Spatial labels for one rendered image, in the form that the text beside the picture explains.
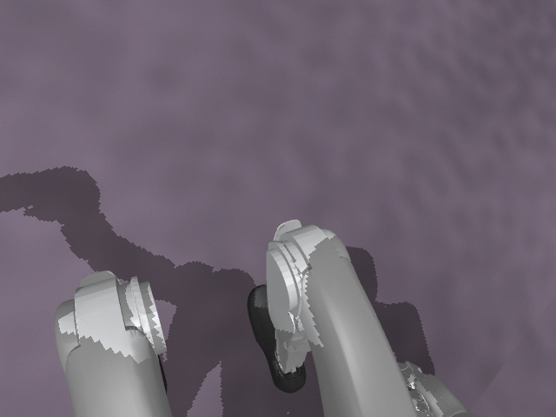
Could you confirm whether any right robot hand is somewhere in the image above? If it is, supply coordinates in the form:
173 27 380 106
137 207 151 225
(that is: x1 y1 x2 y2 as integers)
398 361 467 417

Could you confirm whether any right robot foot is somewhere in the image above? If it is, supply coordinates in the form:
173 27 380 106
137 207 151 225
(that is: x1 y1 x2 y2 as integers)
248 285 306 393

